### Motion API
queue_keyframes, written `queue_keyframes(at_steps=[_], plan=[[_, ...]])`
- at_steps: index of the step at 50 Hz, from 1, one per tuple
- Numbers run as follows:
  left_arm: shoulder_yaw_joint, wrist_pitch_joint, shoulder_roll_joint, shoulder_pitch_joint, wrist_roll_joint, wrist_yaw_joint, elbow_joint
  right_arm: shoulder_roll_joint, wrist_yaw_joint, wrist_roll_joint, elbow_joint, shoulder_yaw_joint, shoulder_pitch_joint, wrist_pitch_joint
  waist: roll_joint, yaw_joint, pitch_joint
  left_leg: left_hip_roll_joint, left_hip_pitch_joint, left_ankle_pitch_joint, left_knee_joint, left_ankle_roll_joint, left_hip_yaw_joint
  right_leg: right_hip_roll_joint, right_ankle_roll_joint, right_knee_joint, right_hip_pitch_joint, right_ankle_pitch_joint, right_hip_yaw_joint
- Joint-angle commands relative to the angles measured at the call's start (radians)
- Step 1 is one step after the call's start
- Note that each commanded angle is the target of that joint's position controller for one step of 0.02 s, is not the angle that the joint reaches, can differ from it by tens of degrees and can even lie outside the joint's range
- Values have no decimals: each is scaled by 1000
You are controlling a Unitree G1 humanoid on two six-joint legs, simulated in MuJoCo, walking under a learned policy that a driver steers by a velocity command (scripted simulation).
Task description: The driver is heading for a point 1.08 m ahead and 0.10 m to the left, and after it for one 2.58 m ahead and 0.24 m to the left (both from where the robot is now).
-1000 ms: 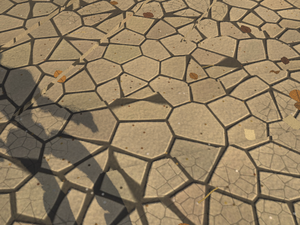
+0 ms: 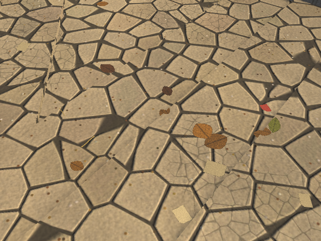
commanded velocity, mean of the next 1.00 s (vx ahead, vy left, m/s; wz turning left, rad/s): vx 0.50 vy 0.00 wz -0.09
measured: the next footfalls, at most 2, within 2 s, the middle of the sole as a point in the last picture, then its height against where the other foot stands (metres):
right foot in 0.34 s outside the picture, level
left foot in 0.88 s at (140, 214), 0.03 m lower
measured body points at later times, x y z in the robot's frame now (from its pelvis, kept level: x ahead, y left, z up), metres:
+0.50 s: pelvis +0.27 -0.06 +0.01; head +0.29 -0.07 +0.46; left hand +0.41 +0.20 -0.09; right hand +0.34 -0.35 -0.12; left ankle +0.23 +0.09 -0.66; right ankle +0.30 -0.15 -0.73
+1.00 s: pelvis +0.55 +0.01 -0.03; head +0.58 +0.02 +0.41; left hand +0.58 +0.28 -0.17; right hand +0.68 -0.26 -0.14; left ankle +0.59 +0.09 -0.77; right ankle +0.41 -0.14 -0.64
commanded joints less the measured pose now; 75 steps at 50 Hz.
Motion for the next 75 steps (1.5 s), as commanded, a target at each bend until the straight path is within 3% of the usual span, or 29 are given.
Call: queue_keyframes(at_steps=[1,7,12,16,17,18,19,20,23,27,33,40,42,44,45,46,47,49,52,54,59,64,67,69,70,71,72,73,75], plan=[[20,-15,71,-26,14,-3,-89,-125,-14,7,-43,-27,-22,-22,171,2,7,263,148,117,-312,169,-314,-89,12,-135,-196,81,29],[-20,-42,0,-218,22,-35,-137,-180,-32,34,8,-36,74,1,113,-63,3,232,210,334,-346,159,-128,-89,21,-550,-138,326,-71],[-24,-51,22,-353,8,-58,-181,-204,-30,47,55,-36,158,24,129,-93,45,276,289,332,-321,148,-115,-47,-3,-707,-83,318,-110],[23,-51,125,-115,20,-54,-114,-226,-37,51,62,-37,127,42,132,67,-107,235,265,723,-9,85,-35,16,-90,-796,338,288,-154],[45,-46,194,71,31,-42,-77,-194,-39,29,33,-20,105,36,64,144,-241,190,68,509,262,47,-2,-138,-154,-746,640,326,11],[58,-41,277,121,32,-41,-59,-74,-31,17,7,20,212,16,-195,89,-368,21,-323,-171,627,-14,9,-381,-311,-825,956,164,467],[34,-37,184,135,20,-42,-58,-160,-25,34,17,0,163,-3,-153,124,-380,43,-445,-342,747,-6,-115,-386,-314,-911,947,48,589],[18,-39,150,62,19,-42,-62,-208,-21,57,-16,-15,80,-13,-115,111,-220,91,-510,-266,757,3,-103,-346,-273,-938,819,79,445],[-3,-47,86,-82,37,-48,-70,-181,-27,29,-19,-20,33,2,-31,13,-63,175,-374,-98,609,-15,-84,-242,-229,-1022,477,311,210],[10,-74,121,-83,33,-47,-39,-131,-31,19,-20,-12,16,34,-9,-23,-25,178,-321,48,460,-52,-72,-218,-249,-1109,345,387,94],[18,-72,153,5,14,-21,31,-103,-10,21,-69,3,-185,20,1,35,29,139,-271,442,90,-47,-67,-170,-183,-1093,323,310,-28],[26,-43,173,100,16,-5,95,-129,27,30,-117,8,-299,20,12,74,64,134,-320,298,-29,4,-90,-254,-153,-905,490,281,30],[30,-28,189,107,15,-6,104,-144,28,33,-104,3,-252,16,4,53,46,109,-240,179,-44,22,-52,-251,-137,-819,512,411,37],[14,-20,160,99,20,-11,102,-220,14,23,-29,-37,-1,8,45,-69,-118,87,153,224,-36,76,-7,-153,-87,-492,402,558,-43],[-15,-29,74,163,49,-15,87,-306,5,16,0,-56,158,13,216,-89,-286,300,491,383,67,153,-239,-74,-36,-126,148,182,-109],[-38,-58,10,277,18,-27,96,-327,10,31,21,-59,211,25,406,-66,-407,471,740,257,-58,329,-663,72,27,157,-177,-283,-71],[-16,-78,111,165,-15,-23,77,-264,10,49,32,-49,226,35,249,-116,-336,447,694,38,-163,308,-703,14,21,197,-304,-248,1],[-10,-80,137,-32,-9,-8,20,-197,1,21,-3,-23,74,33,99,-88,-104,371,417,109,-213,238,-487,-75,11,157,-333,-90,-60],[-11,-50,87,1,21,-8,23,-141,-1,3,-7,-8,-17,18,154,6,-39,291,177,282,-271,217,-326,-140,13,-1,-192,11,-38],[-19,-40,57,-17,28,-10,9,-168,-5,10,8,-17,3,11,131,16,-28,291,150,409,-300,223,-269,-150,23,-50,-216,47,-55],[-31,-58,23,-207,27,-27,-40,-176,-35,21,36,-17,55,14,108,-30,27,176,92,432,-359,153,-71,-105,36,-537,-110,442,-109],[-34,-64,29,-361,10,-56,-85,-198,-37,35,89,-25,176,35,106,-85,73,253,278,348,-351,155,-109,-58,10,-741,-107,459,-110],[-20,-70,67,-341,18,-67,-90,-210,-43,36,98,-34,180,52,121,-44,42,288,376,503,-246,134,-142,-37,-29,-779,-42,324,-102],[17,-73,139,-113,23,-56,-26,-206,-45,30,82,-30,142,61,123,78,-107,221,305,691,3,100,-111,-11,-76,-789,310,318,-128],[36,-72,209,78,40,-44,7,-165,-46,12,48,-13,129,59,39,147,-267,150,90,426,298,65,-74,-182,-137,-726,642,366,45],[49,-65,264,128,32,-48,39,-27,-35,21,48,26,290,38,-224,80,-423,-12,-309,-276,654,5,-53,-428,-293,-810,996,155,492],[26,-60,164,138,25,-44,33,-147,-33,45,63,-4,218,26,-127,132,-393,21,-411,-352,764,8,-168,-412,-264,-911,941,-50,570],[12,-62,129,54,25,-36,27,-201,-34,66,23,-24,113,22,-92,123,-209,66,-471,-264,781,14,-148,-378,-212,-954,786,-62,421],[-2,-69,78,-81,35,-35,23,-176,-45,49,8,-29,55,30,-33,55,-56,139,-400,-120,700,5,-120,-314,-179,-1029,512,94,224]])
